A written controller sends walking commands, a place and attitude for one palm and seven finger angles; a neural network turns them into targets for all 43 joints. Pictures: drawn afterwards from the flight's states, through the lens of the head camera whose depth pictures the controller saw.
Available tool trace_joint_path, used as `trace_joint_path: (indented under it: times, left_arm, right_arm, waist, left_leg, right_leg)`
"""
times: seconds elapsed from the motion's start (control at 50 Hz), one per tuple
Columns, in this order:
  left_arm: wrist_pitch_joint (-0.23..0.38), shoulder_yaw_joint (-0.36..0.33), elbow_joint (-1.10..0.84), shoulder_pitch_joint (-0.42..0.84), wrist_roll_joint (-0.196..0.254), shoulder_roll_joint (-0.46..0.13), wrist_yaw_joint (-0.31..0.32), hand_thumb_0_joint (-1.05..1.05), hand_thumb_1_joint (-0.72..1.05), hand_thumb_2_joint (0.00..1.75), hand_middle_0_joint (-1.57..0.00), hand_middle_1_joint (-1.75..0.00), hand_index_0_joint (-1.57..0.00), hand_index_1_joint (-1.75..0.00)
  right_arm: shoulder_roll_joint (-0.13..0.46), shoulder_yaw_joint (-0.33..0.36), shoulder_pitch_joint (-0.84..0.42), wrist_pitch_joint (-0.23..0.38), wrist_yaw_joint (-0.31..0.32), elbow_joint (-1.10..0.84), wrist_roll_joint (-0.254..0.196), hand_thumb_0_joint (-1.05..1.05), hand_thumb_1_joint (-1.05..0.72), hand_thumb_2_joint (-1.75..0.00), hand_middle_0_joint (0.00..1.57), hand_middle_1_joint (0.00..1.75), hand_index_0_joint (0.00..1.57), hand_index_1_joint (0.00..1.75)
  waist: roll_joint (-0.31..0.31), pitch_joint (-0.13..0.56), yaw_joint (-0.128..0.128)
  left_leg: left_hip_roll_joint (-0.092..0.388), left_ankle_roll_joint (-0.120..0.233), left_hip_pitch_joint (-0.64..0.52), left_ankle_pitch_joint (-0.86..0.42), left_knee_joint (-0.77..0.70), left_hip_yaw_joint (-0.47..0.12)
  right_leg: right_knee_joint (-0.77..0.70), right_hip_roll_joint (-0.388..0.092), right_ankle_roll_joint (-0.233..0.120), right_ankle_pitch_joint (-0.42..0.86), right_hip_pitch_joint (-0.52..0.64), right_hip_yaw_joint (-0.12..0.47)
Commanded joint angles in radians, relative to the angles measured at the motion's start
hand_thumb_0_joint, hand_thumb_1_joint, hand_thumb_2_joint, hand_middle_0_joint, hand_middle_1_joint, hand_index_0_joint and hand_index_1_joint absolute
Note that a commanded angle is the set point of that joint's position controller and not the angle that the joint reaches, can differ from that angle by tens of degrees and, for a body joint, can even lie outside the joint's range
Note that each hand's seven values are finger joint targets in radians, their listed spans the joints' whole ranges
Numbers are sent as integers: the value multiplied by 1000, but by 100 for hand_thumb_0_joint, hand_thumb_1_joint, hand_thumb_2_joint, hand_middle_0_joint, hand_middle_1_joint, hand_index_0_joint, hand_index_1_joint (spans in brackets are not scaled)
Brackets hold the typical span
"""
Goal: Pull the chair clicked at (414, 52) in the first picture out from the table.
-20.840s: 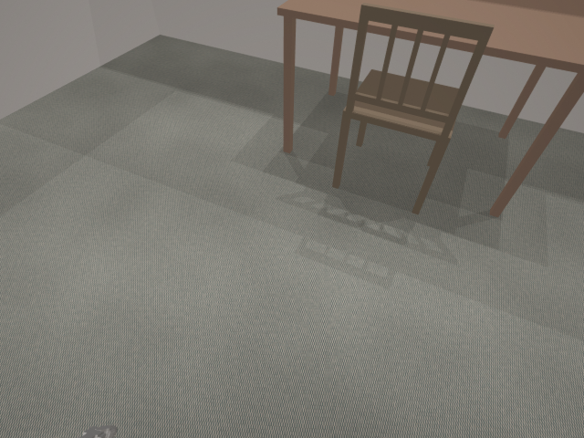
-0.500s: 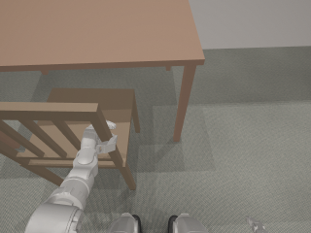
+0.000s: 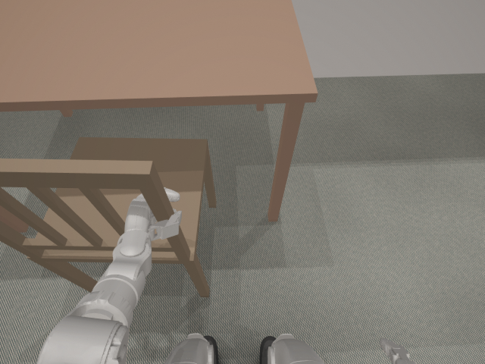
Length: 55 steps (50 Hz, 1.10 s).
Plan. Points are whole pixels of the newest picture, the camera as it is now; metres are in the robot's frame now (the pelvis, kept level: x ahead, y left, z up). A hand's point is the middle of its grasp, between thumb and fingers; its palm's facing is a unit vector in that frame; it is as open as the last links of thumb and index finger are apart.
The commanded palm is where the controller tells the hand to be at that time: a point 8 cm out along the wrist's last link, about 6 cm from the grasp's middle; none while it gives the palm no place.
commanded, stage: step backward, pulling the chair out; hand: left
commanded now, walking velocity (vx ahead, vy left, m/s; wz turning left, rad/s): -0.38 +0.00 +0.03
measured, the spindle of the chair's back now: (71, 217) +0.40 +0.36 -0.08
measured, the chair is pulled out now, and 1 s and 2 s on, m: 0.15 0.15 0.17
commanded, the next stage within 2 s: stop walking, hand still on the chair in 0.76 s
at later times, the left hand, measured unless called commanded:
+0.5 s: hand (171, 221) +0.37 +0.14 -0.05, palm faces +0.05 -0.98 -0.19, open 6.1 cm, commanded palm +0.36 +0.19 -0.04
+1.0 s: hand (171, 225) +0.36 +0.14 -0.05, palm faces +0.04 -0.98 -0.18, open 6.1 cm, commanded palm +0.34 +0.19 -0.03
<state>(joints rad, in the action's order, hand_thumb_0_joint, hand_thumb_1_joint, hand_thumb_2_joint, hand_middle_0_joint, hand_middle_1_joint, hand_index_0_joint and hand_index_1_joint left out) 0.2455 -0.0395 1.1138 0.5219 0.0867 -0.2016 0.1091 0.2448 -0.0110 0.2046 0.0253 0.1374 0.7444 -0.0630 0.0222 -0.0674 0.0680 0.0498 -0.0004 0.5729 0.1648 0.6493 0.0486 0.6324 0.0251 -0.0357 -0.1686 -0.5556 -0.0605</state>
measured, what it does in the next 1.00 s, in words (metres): stands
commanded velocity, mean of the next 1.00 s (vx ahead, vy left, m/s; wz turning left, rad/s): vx -0.32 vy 0.00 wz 0.03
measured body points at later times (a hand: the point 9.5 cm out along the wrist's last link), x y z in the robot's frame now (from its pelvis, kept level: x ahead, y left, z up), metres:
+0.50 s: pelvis +0.00 +0.00 +0.00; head +0.07 -0.01 +0.44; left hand +0.36 +0.19 -0.04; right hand +0.09 -0.26 -0.13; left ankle +0.10 +0.12 -0.71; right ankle +0.09 -0.09 -0.71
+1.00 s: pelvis +0.00 +0.00 +0.00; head +0.07 -0.01 +0.44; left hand +0.35 +0.19 -0.04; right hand +0.11 -0.25 -0.13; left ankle +0.10 +0.12 -0.71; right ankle +0.09 -0.09 -0.71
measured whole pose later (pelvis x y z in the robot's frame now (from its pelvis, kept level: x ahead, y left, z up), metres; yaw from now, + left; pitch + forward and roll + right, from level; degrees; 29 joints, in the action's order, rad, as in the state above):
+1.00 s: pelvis +0.00 +0.00 +0.00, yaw -1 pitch +3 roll +0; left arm 0.17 -0.03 0.97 0.45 0.10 -0.21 0.10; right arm 0.21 -0.03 0.20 -0.01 0.14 0.67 -0.06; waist 0.02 -0.11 0.06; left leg 0.05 0.00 0.53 0.18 0.66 0.06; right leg 0.65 0.03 -0.03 -0.18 -0.53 -0.04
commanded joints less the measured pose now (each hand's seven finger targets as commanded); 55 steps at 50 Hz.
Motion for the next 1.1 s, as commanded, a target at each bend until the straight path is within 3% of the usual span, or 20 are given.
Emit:
trace_joint_path:
  times: [0.0,0.06,0.16,0.26,0.36,0.4,0.46,0.52,0.56,0.64,0.66,0.74,0.84,0.86,0.88,0.92,1.02,1.08]
  left_arm:
    - [46,-7,-203,385,-41,-214,35,0,90,90,-50,-145,-50,-145]
    - [46,-4,-206,381,-34,-198,33,0,90,90,-50,-145,-50,-145]
    - [41,3,-216,395,-30,-180,25,0,90,90,-50,-145,-50,-145]
    - [37,-6,-218,385,-29,-183,18,0,90,90,-50,-145,-50,-145]
    - [35,-17,-220,369,-35,-208,22,0,90,90,-50,-145,-50,-145]
    - [35,-20,-227,376,-39,-222,25,0,90,90,-50,-145,-50,-145]
    - [32,-30,-212,374,-46,-244,34,0,90,90,-50,-145,-50,-145]
    - [33,-22,-226,393,-48,-235,34,0,90,90,-50,-145,-50,-145]
    - [31,-7,-220,392,-38,-216,34,0,90,90,-50,-145,-50,-145]
    - [36,13,-250,417,-24,-178,27,0,90,90,-50,-145,-50,-145]
    - [34,7,-239,400,-24,-176,27,0,90,90,-50,-145,-50,-145]
    - [28,11,-250,418,-25,-177,18,0,90,90,-50,-145,-50,-145]
    - [29,0,-235,393,-27,-193,19,0,90,90,-50,-145,-50,-145]
    - [39,-5,-410,383,-26,-202,14,0,90,90,-50,-145,-50,-145]
    - [30,-2,-417,357,-26,-193,11,0,90,90,-50,-145,-50,-145]
    - [3,5,-438,321,-23,-180,9,0,90,90,-50,-145,-50,-145]
    - [-35,-12,-451,233,-34,-194,14,0,90,90,-50,-145,-50,-145]
    - [-54,3,-449,175,-33,-165,13,0,90,90,-50,-145,-50,-145]
  right_arm:
    - [139,40,27,28,18,-91,2,0,-90,-90,20,30,20,30]
    - [144,39,18,25,24,-93,4,0,-90,-90,20,30,20,30]
    - [146,41,10,21,25,-96,8,0,-90,-90,20,30,20,30]
    - [142,44,6,19,22,-102,13,0,-90,-90,20,30,20,30]
    - [134,45,13,22,16,-108,12,0,-90,-90,20,30,20,30]
    - [125,44,23,23,13,-108,9,0,-90,-90,20,30,20,30]
    - [130,47,43,25,8,-94,5,0,-90,-90,20,30,20,30]
    - [135,45,40,23,9,-90,3,0,-90,-90,20,30,20,30]
    - [144,42,28,20,12,-97,0,0,-90,-90,20,30,20,30]
    - [149,38,1,16,23,-105,5,0,-90,-90,20,30,20,30]
    - [148,40,5,15,24,-98,6,0,-90,-90,20,30,20,30]
    - [144,44,3,12,23,-104,11,0,-90,-90,20,30,20,30]
    - [139,43,7,11,21,-114,9,0,-90,-90,20,30,20,30]
    - [122,42,-5,9,17,-171,7,0,-90,-90,20,30,20,30]
    - [119,35,-19,7,21,-185,7,0,-90,-90,20,30,20,30]
    - [109,27,-24,0,24,-205,8,0,-90,-90,20,30,20,30]
    - [109,27,-15,4,26,-212,14,0,-90,-90,20,30,20,30]
    - [109,23,-23,6,24,-212,17,0,-90,-90,20,30,20,30]
  waist:
    - [17,430,-2]
    - [61,432,-8]
    - [108,431,-12]
    - [84,425,-14]
    - [37,422,-11]
    - [-34,424,-3]
    - [-52,432,4]
    - [-29,451,2]
    - [8,419,1]
    - [124,430,-11]
    - [125,438,-17]
    - [109,440,-12]
    - [51,426,-9]
    - [79,464,-31]
    - [97,482,-36]
    - [65,480,-41]
    - [-8,424,-42]
    - [22,386,-43]
  left_leg:
    - [55,23,-242,67,-81,-108]
    - [91,39,-236,37,-134,-151]
    - [120,48,-223,22,-153,-173]
    - [127,51,-199,71,-147,-171]
    - [85,32,-185,121,-84,-124]
    - [44,16,-208,151,-26,-85]
    - [1,-2,-256,135,27,-54]
    - [21,6,-275,48,-18,-75]
    - [62,23,-271,48,-85,-120]
    - [118,53,-235,11,-174,-192]
    - [131,56,-242,-15,-176,-200]
    - [121,49,-226,-21,-137,-169]
    - [94,36,-182,102,-110,-144]
    - [103,37,-216,116,-131,-152]
    - [103,39,-235,132,-135,-142]
    - [95,37,-230,201,-139,-132]
    - [47,18,-312,213,-97,-75]
    - [49,18,-364,165,-131,-77]
  right_leg:
    - [-173,-113,64,-168,112,146]
    - [-112,-72,63,-158,122,112]
    - [-44,-48,54,-144,125,94]
    - [-37,-49,49,-167,135,105]
    - [-110,-97,46,-188,136,155]
    - [-183,-144,43,-204,120,197]
    - [-246,-209,27,-165,117,235]
    - [-209,-174,48,-101,134,182]
    - [-179,-122,63,-158,114,141]
    - [-50,-50,55,-144,142,90]
    - [-31,-43,53,-134,150,89]
    - [-36,-51,50,-115,153,101]
    - [-79,-80,45,-181,145,132]
    - [-82,-89,41,-174,208,143]
    - [-85,-88,39,-176,223,144]
    - [-106,-93,37,-227,245,148]
    - [-232,-139,28,-272,223,183]
    - [-244,-125,32,-236,217,150]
